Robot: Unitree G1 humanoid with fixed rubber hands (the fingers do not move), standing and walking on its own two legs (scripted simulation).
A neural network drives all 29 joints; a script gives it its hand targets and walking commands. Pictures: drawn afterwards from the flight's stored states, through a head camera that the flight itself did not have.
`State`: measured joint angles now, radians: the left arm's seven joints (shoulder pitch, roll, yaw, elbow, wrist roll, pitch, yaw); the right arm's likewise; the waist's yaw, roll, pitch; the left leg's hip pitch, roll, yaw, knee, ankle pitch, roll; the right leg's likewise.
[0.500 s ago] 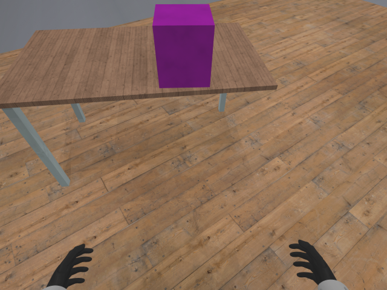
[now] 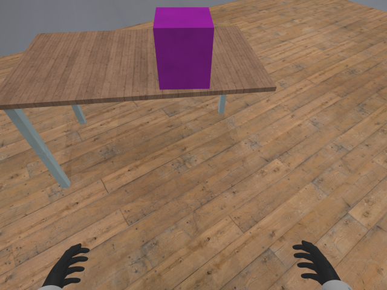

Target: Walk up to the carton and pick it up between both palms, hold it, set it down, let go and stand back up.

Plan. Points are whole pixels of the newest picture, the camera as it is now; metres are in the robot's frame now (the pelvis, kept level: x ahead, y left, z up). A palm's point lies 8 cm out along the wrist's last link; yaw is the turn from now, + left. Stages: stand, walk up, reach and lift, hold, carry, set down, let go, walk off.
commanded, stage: stand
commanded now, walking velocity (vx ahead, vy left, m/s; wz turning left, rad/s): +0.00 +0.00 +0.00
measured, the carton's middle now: (183, 49) +0.98 +0.03 +0.02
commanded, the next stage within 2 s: none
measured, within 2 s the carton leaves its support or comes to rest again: neither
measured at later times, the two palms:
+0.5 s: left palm (52, 287) +0.15 +0.28 -0.06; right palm (333, 286) +0.14 -0.28 -0.07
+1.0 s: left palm out of the picture +0.14 +0.28 -0.06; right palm out of the picture +0.13 -0.28 -0.07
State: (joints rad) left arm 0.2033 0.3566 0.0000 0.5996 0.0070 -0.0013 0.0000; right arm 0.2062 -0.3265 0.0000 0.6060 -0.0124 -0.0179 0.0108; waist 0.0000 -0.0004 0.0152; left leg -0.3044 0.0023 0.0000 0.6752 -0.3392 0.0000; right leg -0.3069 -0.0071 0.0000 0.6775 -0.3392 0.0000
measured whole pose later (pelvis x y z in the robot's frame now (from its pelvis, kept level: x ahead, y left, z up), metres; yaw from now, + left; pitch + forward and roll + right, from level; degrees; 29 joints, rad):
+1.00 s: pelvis -0.01 +0.00 +0.00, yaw +0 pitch -2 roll +0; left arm 0.20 0.37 0.00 0.63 0.00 0.00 0.00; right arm 0.21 -0.35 0.00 0.69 -0.01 -0.02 0.01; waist 0.00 0.00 0.02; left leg -0.29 0.00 0.00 0.63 -0.30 0.00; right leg -0.30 -0.01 0.00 0.64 -0.30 0.00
